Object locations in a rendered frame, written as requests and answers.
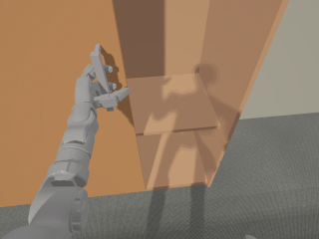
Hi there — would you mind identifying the wardrobe door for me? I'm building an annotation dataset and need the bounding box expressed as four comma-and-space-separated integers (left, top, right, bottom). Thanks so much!
0, 0, 146, 207

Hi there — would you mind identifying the robot left hand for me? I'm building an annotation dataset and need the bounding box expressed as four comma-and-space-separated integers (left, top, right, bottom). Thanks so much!
75, 64, 130, 109

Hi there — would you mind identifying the robot left upper arm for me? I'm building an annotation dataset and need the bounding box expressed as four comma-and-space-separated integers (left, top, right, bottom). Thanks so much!
0, 186, 89, 239

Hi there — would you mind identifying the handle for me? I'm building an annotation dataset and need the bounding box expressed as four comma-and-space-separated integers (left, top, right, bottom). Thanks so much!
90, 44, 115, 112

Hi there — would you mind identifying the robot left forearm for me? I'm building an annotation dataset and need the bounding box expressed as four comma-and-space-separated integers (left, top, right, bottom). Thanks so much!
28, 102, 99, 225

